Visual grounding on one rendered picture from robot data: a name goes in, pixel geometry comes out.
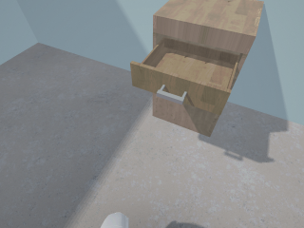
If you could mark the drawer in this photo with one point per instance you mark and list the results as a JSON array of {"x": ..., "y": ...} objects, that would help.
[{"x": 205, "y": 73}]

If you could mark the handle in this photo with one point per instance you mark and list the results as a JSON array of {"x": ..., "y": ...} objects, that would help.
[{"x": 171, "y": 97}]

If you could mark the cabinet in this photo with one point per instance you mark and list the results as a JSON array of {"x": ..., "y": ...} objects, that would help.
[{"x": 226, "y": 25}]

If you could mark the robot left thigh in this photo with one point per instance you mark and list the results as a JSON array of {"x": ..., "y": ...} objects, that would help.
[{"x": 116, "y": 220}]

